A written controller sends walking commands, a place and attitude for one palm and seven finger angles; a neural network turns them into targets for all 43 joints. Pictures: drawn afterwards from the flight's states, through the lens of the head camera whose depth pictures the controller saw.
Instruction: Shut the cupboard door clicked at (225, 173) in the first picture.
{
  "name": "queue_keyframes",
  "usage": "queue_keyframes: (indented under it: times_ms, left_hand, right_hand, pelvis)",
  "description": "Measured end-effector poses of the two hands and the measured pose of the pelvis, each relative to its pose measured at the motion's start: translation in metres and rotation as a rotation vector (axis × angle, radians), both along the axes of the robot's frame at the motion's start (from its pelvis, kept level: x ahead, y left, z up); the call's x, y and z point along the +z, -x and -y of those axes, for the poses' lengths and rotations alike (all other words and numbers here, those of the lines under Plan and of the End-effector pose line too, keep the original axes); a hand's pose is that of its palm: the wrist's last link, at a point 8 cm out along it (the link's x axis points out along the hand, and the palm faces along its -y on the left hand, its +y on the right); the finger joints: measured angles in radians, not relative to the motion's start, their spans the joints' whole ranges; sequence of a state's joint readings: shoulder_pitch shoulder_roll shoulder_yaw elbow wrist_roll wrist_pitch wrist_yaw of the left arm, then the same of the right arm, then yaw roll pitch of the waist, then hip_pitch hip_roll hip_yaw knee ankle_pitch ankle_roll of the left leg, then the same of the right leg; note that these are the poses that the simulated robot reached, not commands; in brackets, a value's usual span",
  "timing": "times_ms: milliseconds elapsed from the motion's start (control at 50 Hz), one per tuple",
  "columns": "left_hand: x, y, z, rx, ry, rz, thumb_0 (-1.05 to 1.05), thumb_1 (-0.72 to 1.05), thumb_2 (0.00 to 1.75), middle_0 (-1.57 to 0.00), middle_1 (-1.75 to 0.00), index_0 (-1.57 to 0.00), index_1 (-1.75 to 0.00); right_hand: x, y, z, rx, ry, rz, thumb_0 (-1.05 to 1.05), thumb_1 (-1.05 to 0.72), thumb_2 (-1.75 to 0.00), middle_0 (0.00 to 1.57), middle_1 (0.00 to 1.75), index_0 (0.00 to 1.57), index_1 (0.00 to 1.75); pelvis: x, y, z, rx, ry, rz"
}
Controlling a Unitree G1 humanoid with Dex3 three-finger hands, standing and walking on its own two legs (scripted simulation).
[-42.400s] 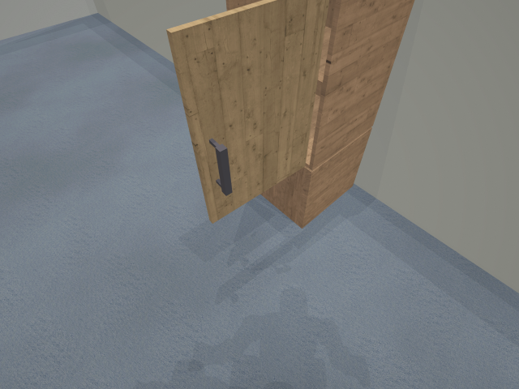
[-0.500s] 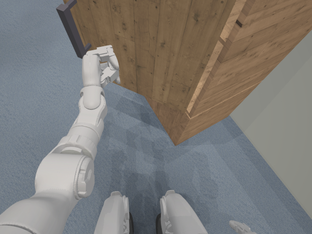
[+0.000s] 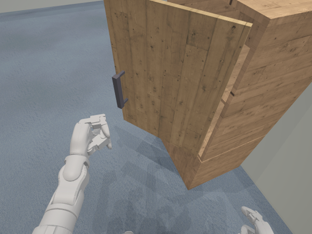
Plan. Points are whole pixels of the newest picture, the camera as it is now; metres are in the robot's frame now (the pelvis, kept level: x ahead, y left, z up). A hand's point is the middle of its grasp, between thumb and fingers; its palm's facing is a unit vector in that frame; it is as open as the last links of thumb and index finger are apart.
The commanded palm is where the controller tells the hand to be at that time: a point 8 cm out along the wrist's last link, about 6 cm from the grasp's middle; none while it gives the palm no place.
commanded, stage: draw the hand back to the body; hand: left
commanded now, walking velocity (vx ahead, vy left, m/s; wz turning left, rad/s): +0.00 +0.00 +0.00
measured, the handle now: (121, 90) +0.65 +0.15 -0.05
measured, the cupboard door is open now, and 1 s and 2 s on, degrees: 35 35 35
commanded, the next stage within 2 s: step back with the hand held close in 1.02 s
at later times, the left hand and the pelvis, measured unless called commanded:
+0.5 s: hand (14, 155) +0.24 +0.26 +0.17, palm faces +0.34 -0.88 -0.34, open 5.0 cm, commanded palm +0.18 +0.30 +0.20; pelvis +0.02 +0.02 +0.05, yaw +2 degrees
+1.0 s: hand out of the picture +0.20 +0.26 +0.20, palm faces +0.45 -0.80 -0.39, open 7.4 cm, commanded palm +0.15 +0.30 +0.22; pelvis +0.02 +0.00 +0.05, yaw +2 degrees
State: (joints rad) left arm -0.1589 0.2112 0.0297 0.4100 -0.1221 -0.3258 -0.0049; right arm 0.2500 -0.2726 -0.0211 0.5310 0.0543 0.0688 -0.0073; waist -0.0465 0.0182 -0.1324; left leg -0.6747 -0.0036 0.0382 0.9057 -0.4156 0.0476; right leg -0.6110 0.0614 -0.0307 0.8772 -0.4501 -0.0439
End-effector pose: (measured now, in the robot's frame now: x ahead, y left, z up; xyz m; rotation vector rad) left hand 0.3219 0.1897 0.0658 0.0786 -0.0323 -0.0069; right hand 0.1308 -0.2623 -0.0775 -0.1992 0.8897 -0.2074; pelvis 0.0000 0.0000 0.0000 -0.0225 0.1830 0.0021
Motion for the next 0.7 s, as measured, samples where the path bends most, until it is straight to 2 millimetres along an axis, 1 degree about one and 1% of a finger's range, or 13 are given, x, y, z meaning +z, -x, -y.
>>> queue_keyframes:
  times_ms: [40, 100, 200, 280, 360, 460, 560, 700]
  left_hand:
    - [0.01, 0.015, -0.009, 0.014, -0.048, -0.026, 0.02, 0.9, 0.9, -1.22, -1.41, -1.22, -1.41]
    - [0.027, 0.035, -0.024, 0.054, -0.103, -0.047, 0.02, 0.89, 0.9, -1.16, -1.34, -1.16, -1.34]
    - [0.053, 0.056, -0.052, 0.149, -0.144, -0.054, 0.02, 0.89, 0.9, -1.04, -1.21, -1.04, -1.2]
    - [0.074, 0.073, -0.066, 0.204, -0.159, -0.042, 0.02, 0.89, 0.9, -0.93, -1.1, -0.93, -1.09]
    - [0.092, 0.092, -0.078, 0.245, -0.185, -0.026, 0.02, 0.89, 0.9, -0.82, -0.98, -0.82, -0.97]
    - [0.112, 0.115, -0.1, 0.323, -0.245, -0.01, 0.02, 0.89, 0.9, -0.69, -0.83, -0.69, -0.82]
    - [0.135, 0.138, -0.123, 0.419, -0.321, 0.024, 0.02, 0.89, 0.9, -0.55, -0.68, -0.55, -0.67]
    - [0.169, 0.168, -0.135, 0.499, -0.428, 0.102, 0.02, 0.89, 0.9, -0.36, -0.47, -0.37, -0.47]
  right_hand:
    - [0.011, -0.017, -0.008, -0.003, -0.008, 0.043, 0.01, -0.9, -0.9, 0.2, 0.3, 0.2, 0.3]
    - [0.026, -0.041, -0.026, 0.024, -0.025, 0.097, 0.01, -0.9, -0.9, 0.2, 0.3, 0.2, 0.3]
    - [0.043, -0.072, -0.059, 0.105, -0.055, 0.16, 0.01, -0.9, -0.9, 0.2, 0.3, 0.2, 0.3]
    - [0.053, -0.087, -0.081, 0.16, -0.084, 0.203, 0.01, -0.9, -0.9, 0.2, 0.3, 0.2, 0.3]
    - [0.057, -0.093, -0.094, 0.192, -0.107, 0.222, 0.01, -0.9, -0.9, 0.2, 0.3, 0.2, 0.3]
    - [0.055, -0.09, -0.096, 0.212, -0.108, 0.206, 0.01, -0.9, -0.9, 0.2, 0.3, 0.2, 0.3]
    - [0.05, -0.084, -0.087, 0.213, -0.093, 0.181, 0.01, -0.9, -0.9, 0.2, 0.3, 0.2, 0.3]
    - [0.047, -0.077, -0.069, 0.193, -0.074, 0.181, 0.01, -0.9, -0.9, 0.2, 0.3, 0.2, 0.3]
  pelvis:
    - [0.007, -0.003, -0.003, -0.002, -0.003, 0.029]
    - [0.017, -0.008, -0.007, 0.004, -0.003, 0.068]
    - [0.029, -0.012, -0.012, 0.022, -0.002, 0.127]
    - [0.037, -0.016, -0.017, 0.031, -0.001, 0.163]
    - [0.042, -0.021, -0.02, 0.031, -0.004, 0.187]
    - [0.046, -0.024, -0.021, 0.033, -0.007, 0.207]
    - [0.048, -0.025, -0.019, 0.035, -0.008, 0.216]
    - [0.048, -0.025, -0.016, 0.036, -0.01, 0.221]
